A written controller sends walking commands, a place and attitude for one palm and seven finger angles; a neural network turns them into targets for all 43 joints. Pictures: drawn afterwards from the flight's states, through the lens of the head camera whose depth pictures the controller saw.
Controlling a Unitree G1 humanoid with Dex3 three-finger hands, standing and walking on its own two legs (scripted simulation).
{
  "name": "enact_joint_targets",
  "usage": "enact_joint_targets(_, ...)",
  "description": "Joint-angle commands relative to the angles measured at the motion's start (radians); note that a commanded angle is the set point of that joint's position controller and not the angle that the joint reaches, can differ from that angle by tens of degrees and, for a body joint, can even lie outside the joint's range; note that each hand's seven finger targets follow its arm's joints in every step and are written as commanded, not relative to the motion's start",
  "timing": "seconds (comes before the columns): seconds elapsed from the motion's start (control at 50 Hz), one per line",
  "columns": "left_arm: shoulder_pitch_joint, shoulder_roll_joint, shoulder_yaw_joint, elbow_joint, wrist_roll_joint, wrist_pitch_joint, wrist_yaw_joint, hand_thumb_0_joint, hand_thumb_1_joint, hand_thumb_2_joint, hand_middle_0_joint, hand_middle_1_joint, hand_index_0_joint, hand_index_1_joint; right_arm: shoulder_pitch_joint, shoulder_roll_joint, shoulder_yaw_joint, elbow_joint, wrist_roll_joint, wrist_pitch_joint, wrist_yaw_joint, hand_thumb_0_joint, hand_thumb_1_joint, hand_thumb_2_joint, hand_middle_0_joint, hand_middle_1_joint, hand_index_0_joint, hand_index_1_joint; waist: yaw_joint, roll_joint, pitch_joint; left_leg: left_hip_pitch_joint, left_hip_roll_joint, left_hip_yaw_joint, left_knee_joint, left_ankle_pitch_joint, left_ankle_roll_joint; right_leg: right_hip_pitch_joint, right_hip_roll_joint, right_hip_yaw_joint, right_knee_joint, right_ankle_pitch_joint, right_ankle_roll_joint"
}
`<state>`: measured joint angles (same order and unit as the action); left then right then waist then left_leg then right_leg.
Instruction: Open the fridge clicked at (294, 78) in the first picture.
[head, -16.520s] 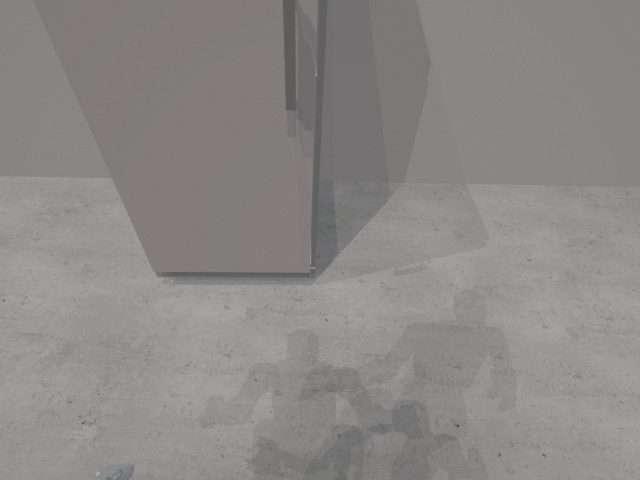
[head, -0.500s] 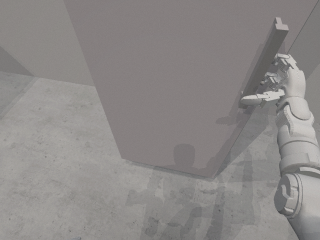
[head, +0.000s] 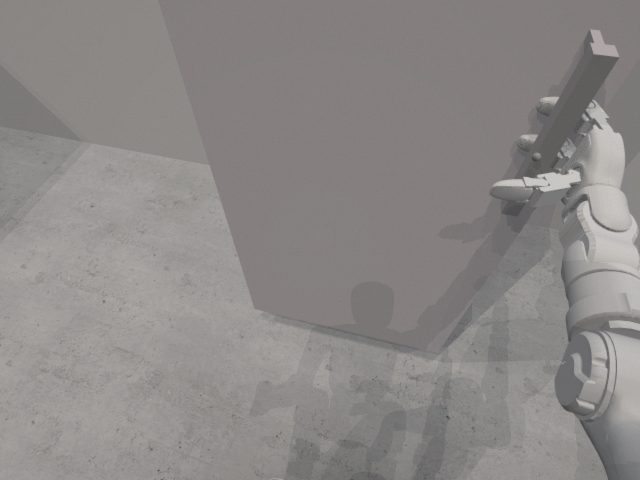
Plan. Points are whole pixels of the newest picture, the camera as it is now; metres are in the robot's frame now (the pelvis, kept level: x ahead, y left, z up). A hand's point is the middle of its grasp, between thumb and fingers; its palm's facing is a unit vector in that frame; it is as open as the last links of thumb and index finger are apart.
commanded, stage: slide the fingers in behind the handle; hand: right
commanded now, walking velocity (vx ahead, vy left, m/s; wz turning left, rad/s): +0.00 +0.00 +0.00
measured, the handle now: (545, 135) +0.54 -0.20 +0.15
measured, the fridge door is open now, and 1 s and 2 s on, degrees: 0 0 1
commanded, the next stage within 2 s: grip the handle and tug to test in 0.42 s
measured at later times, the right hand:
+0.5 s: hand (537, 158) +0.49 -0.18 +0.15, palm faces +0.10 +1.00 +0.01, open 13.9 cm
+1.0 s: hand (534, 157) +0.50 -0.18 +0.15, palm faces +0.10 +0.99 +0.01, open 8.8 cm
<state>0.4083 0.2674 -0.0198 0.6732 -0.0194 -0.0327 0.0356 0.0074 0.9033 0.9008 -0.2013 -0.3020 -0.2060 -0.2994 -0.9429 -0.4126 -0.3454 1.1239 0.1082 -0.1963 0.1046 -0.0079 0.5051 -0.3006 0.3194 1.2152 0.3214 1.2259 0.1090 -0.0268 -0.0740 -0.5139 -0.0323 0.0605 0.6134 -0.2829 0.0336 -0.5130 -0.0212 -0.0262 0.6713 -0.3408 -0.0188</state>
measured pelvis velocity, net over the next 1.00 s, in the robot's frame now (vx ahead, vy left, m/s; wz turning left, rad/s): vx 0.01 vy -0.01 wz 0.00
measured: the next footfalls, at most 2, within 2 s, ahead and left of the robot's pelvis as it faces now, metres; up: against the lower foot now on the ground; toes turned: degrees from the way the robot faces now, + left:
none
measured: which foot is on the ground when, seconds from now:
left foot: down 0.00-1.00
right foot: down 0.00-1.00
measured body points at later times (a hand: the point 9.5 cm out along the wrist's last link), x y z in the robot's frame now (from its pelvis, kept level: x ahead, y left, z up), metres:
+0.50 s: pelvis +0.00 -0.01 +0.00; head +0.06 -0.01 +0.45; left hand +0.03 +0.26 -0.12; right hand +0.48 -0.23 +0.15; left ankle +0.01 +0.10 -0.72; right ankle -0.01 -0.11 -0.72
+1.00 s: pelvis +0.01 -0.01 +0.00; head +0.06 -0.01 +0.45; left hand +0.03 +0.25 -0.12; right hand +0.48 -0.23 +0.15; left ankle +0.01 +0.10 -0.72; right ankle -0.01 -0.11 -0.72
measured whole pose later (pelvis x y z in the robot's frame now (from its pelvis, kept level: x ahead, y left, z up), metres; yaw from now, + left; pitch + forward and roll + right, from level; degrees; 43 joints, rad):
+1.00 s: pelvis +0.01 -0.01 +0.00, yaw +0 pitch +11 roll +1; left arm 0.41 0.26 -0.02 0.68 -0.01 -0.04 0.03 0.01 0.90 0.90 -0.20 -0.30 -0.21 -0.30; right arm -0.94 -0.38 -0.31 1.10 0.10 -0.21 0.07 0.00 -0.22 -0.61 0.39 1.31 0.38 1.31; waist 0.10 -0.03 -0.08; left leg -0.51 -0.02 0.05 0.62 -0.29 0.02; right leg -0.51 -0.01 -0.03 0.68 -0.35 -0.03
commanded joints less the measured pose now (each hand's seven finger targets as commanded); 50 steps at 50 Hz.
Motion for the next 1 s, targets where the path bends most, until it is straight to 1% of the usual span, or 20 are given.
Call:
enact_joint_targets(0.0, 0.088, 0.156, 0.051, -0.084, -0.003, -0.03, 0.006, 0.0, 0.9, 0.9, -0.2, -0.3, -0.2, -0.3, -0.509, -0.284, -0.03, -0.21, -0.012, -0.067, -0.009, 0.0, 0.5, -0.3, 0.3, 1.2, 0.3, 1.2, 0.013, 0.011, -0.345, 0.228, 0.016, -0.074, -0.058, 0.298, -0.019, 0.088, 0.022, 0.029, -0.065, 0.214, -0.027)
enact_joint_targets(0.02, 0.085, 0.156, 0.052, -0.09, -0.004, -0.03, 0.007, 0.0, 0.9, 0.9, -0.2, -0.3, -0.2, -0.3, -0.493, -0.29, -0.038, -0.209, -0.011, -0.067, -0.004, 0.0, 0.5, -0.3, 0.3, 1.2, 0.3, 1.2, 0.006, -0.003, -0.363, 0.235, 0.016, -0.077, -0.057, 0.302, -0.019, 0.093, 0.022, 0.025, -0.064, 0.216, -0.026)
enact_joint_targets(0.1, 0.084, 0.151, 0.049, -0.086, -0.006, -0.03, 0.006, 0.0, 0.9, 0.9, -0.2, -0.3, -0.2, -0.3, -0.542, -0.222, 0.018, -0.223, 0.003, -0.071, 0.01, 0.0, 0.5, -0.3, 0.3, 1.2, 0.3, 1.2, 0.028, -0.034, -0.348, 0.189, 0.011, -0.066, -0.06, 0.286, -0.017, 0.128, 0.019, 0.033, -0.063, 0.216, -0.023)
enact_joint_targets(0.16, 0.095, 0.16, 0.05, -0.084, -0.005, -0.03, 0.009, 0.0, 0.9, 0.9, -0.2, -0.3, -0.2, -0.3, -0.509, -0.265, -0.026, -0.193, 0.017, -0.069, 0.008, 0.0, 0.5, -0.3, 0.3, 1.2, 0.3, 1.2, 0.022, 0.012, -0.353, 0.212, 0.01, -0.066, -0.062, 0.283, -0.017, 0.109, 0.018, 0.035, -0.063, 0.215, -0.025)
enact_joint_targets(0.22, 0.087, 0.156, 0.052, -0.089, -0.005, -0.033, 0.007, 0.0, 0.9, 0.9, -0.2, -0.3, -0.2, -0.3, -0.522, -0.248, -0.013, -0.23, 0.013, -0.076, 0.008, 0.0, 0.5, -0.3, 0.3, 1.2, 0.3, 1.2, 0.017, -0.009, -0.371, 0.208, 0.009, -0.067, -0.059, 0.296, -0.018, 0.128, 0.02, 0.033, -0.064, 0.225, -0.025)
enact_joint_targets(0.24, 0.086, 0.156, 0.052, -0.088, -0.006, -0.032, 0.008, 0.0, 0.9, 0.9, -0.2, -0.3, -0.2, -0.3, -0.498, -0.272, -0.034, -0.216, 0.009, -0.076, 0.004, 0.0, 0.5, -0.3, 0.3, 1.2, 0.3, 1.2, 0.009, -0.009, -0.363, 0.213, 0.01, -0.067, -0.058, 0.297, -0.017, 0.118, 0.019, 0.03, -0.064, 0.228, -0.025)
enact_joint_targets(0.28, 0.087, 0.154, 0.049, -0.085, -0.005, -0.031, 0.006, 0.0, 0.9, 0.9, -0.2, -0.3, -0.2, -0.3, -0.519, -0.228, 0.005, -0.223, 0.009, -0.079, 0.002, 0.0, 0.5, -0.3, 0.3, 1.2, 0.3, 1.2, 0.025, -0.025, -0.34, 0.18, 0.007, -0.06, -0.058, 0.294, -0.015, 0.137, 0.017, 0.036, -0.065, 0.239, -0.024)
enact_joint_targets(0.32, 0.089, 0.156, 0.053, -0.086, -0.004, -0.031, 0.004, 0.0, 0.9, 0.9, -0.2, -0.3, -0.2, -0.3, -0.497, -0.246, -0.017, -0.227, 0.007, -0.081, -0.003, 0.0, 0.5, -0.3, 0.3, 1.2, 0.3, 1.2, 0.009, -0.021, -0.351, 0.182, 0.006, -0.058, -0.054, 0.291, -0.013, 0.142, 0.015, 0.039, -0.065, 0.246, -0.021)
enact_joint_targets(0.34, 0.086, 0.155, 0.051, -0.086, -0.004, -0.031, 0.004, 0.0, 0.9, 0.9, -0.2, -0.3, -0.2, -0.3, -0.523, -0.222, 0.011, -0.247, 0.005, -0.083, -0.003, 0.0, 0.5, -0.3, 0.3, 1.2, 0.3, 1.2, 0.023, -0.034, -0.352, 0.172, 0.005, -0.055, -0.054, 0.292, -0.013, 0.158, 0.014, 0.041, -0.068, 0.255, -0.02)
enact_joint_targets(0.46, 0.093, 0.154, 0.055, -0.081, -0.001, -0.035, 0.002, 0.0, 0.9, 0.9, -0.2, -0.3, -0.2, -0.3, -0.511, -0.191, 0.018, -0.248, 0.011, -0.082, -0.012, 0.0, 0.5, -0.3, 0.3, 1.2, 0.3, 1.2, 0.02, -0.004, -0.36, 0.163, 0.001, -0.044, -0.049, 0.301, -0.01, 0.187, 0.008, 0.049, -0.064, 0.296, -0.017)
enact_joint_targets(0.5, 0.088, 0.152, 0.056, -0.084, -0.001, -0.036, 0.0, 0.0, 0.9, 0.9, -0.2, -0.3, -0.2, -0.3, -0.512, -0.197, 0.008, -0.283, 0.01, -0.085, -0.017, 0.0, 0.5, -0.3, 0.3, 1.2, 0.3, 1.2, 0.009, -0.038, -0.398, 0.17, 0.001, -0.045, -0.04, 0.324, -0.009, 0.214, 0.01, 0.05, -0.061, 0.325, -0.013)
enact_joint_targets(0.52, 0.083, 0.149, 0.056, -0.082, -0.001, -0.037, -0.002, 0.0, 0.9, 0.9, -0.2, -0.3, -0.2, -0.3, -0.507, -0.18, 0.021, -0.284, 0.009, -0.086, -0.017, 0.0, 0.453, -0.32, 0.305, 1.207, 0.305, 1.207, 0.008, -0.054, -0.39, 0.158, 0.0, -0.042, -0.04, 0.323, -0.008, 0.225, 0.008, 0.051, -0.061, 0.333, -0.011)
enact_joint_targets(0.56, 0.086, 0.15, 0.056, -0.085, 0.001, -0.037, -0.003, 0.0, 0.9, 0.9, -0.2, -0.3, -0.2, -0.3, -0.459, -0.174, 0.014, -0.275, 0.014, -0.084, -0.02, 0.0, 0.36, -0.36, 0.315, 1.22, 0.315, 1.22, 0.003, -0.011, -0.373, 0.167, -0.002, -0.037, -0.041, 0.33, -0.007, 0.214, 0.005, 0.051, -0.061, 0.349, -0.012)
enact_joint_targets(0.6, 0.077, 0.148, 0.053, -0.081, -0.001, -0.036, -0.003, 0.0, 0.9, 0.9, -0.2, -0.3, -0.2, -0.3, -0.495, -0.147, 0.042, -0.27, 0.013, -0.076, -0.021, 0.0, 0.267, -0.4, 0.325, 1.233, 0.325, 1.233, 0.018, -0.02, -0.335, 0.142, -0.002, -0.037, -0.047, 0.309, -0.009, 0.206, 0.006, 0.052, -0.068, 0.318, -0.012)
enact_joint_targets(0.64, 0.079, 0.152, 0.052, -0.076, -0.001, -0.035, -0.002, 0.0, 0.9, 0.9, -0.2, -0.3, -0.2, -0.3, -0.506, -0.165, 0.034, -0.245, 0.004, -0.068, -0.024, 0.0, 0.173, -0.44, 0.335, 1.247, 0.335, 1.247, 0.019, -0.013, -0.312, 0.134, 0.0, -0.037, -0.048, 0.28, -0.008, 0.184, 0.006, 0.055, -0.073, 0.287, -0.011)
enact_joint_targets(0.68, 0.082, 0.154, 0.054, -0.077, 0.001, -0.032, 0.001, 0.0, 0.9, 0.9, -0.2, -0.3, -0.2, -0.3, -0.503, -0.207, -0.002, -0.244, -0.002, -0.069, -0.033, 0.0, 0.08, -0.48, 0.345, 1.26, 0.345, 1.26, 0.01, 0.003, -0.334, 0.154, 0.002, -0.04, -0.045, 0.292, -0.008, 0.18, 0.007, 0.054, -0.072, 0.294, -0.013)
enact_joint_targets(0.74, 0.078, 0.146, 0.054, -0.079, 0.002, -0.038, 0.0, 0.0, 0.9, 0.9, -0.2, -0.3, -0.2, -0.3, -0.528, -0.163, 0.032, -0.27, -0.003, -0.079, -0.036, 0.0, -0.06, -0.54, 0.36, 1.28, 0.36, 1.28, 0.013, -0.048, -0.357, 0.133, 0.001, -0.039, -0.038, 0.299, -0.007, 0.22, 0.007, 0.055, -0.065, 0.322, -0.007)
enact_joint_targets(0.8, 0.085, 0.148, 0.054, -0.074, 0.004, -0.037, -0.003, 0.0, 0.9, 0.9, -0.2, -0.3, -0.2, -0.3, -0.528, -0.165, 0.029, -0.258, -0.007, -0.082, -0.041, 0.0, -0.2, -0.6, 0.375, 1.3, 0.375, 1.3, 0.013, -0.052, -0.358, 0.119, -0.001, -0.036, -0.034, 0.297, -0.006, 0.227, 0.005, 0.063, -0.06, 0.339, -0.004)
enact_joint_targets(0.86, 0.093, 0.151, 0.058, -0.071, 0.005, -0.036, -0.002, 0.0, 0.9, 0.9, -0.2, -0.3, -0.2, -0.3, -0.536, -0.165, 0.029, -0.258, -0.002, -0.084, -0.039, 0.0, -0.34, -0.66, 0.39, 1.32, 0.39, 1.32, 0.02, -0.01, -0.368, 0.134, -0.001, -0.035, -0.036, 0.305, -0.007, 0.222, 0.003, 0.062, -0.057, 0.341, -0.007)
enact_joint_targets(0.98, 0.092, 0.15, 0.057, -0.065, 0.003, -0.034, -0.002, 0.0, 0.9, 0.9, -0.2, -0.3, -0.2, -0.3, -0.531, -0.155, 0.038, -0.258, 0.002, -0.08, -0.03, 0.0, -0.62, -0.78, 0.42, 1.36, 0.42, 1.36, 0.021, -0.025, -0.373, 0.13, -0.002, -0.035, -0.034, 0.325, -0.007, 0.236, 0.002, 0.064, -0.054, 0.367, -0.004)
